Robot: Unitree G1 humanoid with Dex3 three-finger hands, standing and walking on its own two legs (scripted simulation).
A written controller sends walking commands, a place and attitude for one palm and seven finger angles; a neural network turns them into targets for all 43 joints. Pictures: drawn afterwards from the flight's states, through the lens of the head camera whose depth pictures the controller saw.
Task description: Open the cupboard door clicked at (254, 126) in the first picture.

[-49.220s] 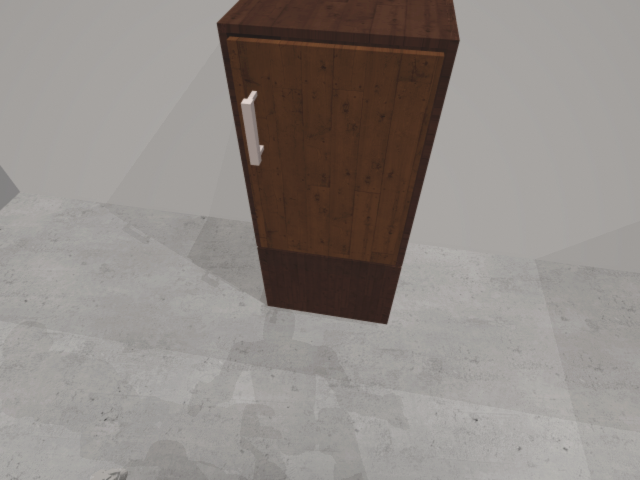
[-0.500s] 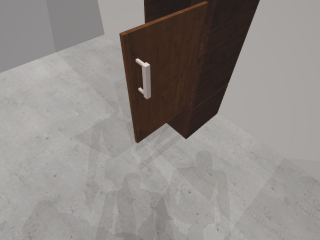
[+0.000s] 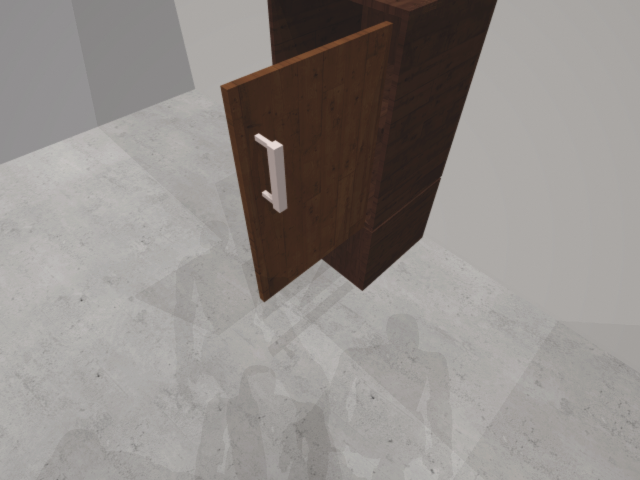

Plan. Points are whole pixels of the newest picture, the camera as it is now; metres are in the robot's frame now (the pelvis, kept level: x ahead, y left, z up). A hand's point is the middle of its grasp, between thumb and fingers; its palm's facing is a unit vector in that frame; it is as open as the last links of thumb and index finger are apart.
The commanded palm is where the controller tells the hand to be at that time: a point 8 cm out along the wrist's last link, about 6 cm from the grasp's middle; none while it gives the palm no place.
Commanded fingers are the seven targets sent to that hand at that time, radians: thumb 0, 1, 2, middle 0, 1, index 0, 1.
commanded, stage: let the arm hang, fingers relaxed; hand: left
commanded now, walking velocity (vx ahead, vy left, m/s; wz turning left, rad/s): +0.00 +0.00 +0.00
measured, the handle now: (270, 174) +0.62 +0.12 +0.02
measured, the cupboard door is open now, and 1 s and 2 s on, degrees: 89 89 89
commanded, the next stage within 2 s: look to check the result in 0.02 s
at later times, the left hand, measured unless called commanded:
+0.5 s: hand out of the picture +0.00 +0.18 -0.17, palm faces +0.03 -0.98 -0.21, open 7.4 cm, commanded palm none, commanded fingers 0.00 0.90 0.90 -0.20 -0.30 -0.20 -0.30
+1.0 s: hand out of the picture +0.06 +0.20 -0.16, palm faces +0.01 -0.97 -0.26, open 7.4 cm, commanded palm none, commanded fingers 0.00 0.90 0.90 -0.20 -0.30 -0.20 -0.30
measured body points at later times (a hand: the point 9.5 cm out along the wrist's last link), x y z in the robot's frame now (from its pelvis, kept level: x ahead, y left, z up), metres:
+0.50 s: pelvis +0.02 +0.00 +0.00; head +0.04 -0.01 +0.45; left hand +0.00 +0.23 -0.15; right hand +0.03 -0.23 -0.16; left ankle +0.06 +0.11 -0.74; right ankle -0.02 -0.10 -0.74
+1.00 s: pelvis +0.03 -0.01 +0.01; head +0.04 -0.01 +0.45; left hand +0.06 +0.25 -0.14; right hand +0.06 -0.26 -0.15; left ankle +0.06 +0.11 -0.74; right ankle -0.02 -0.10 -0.74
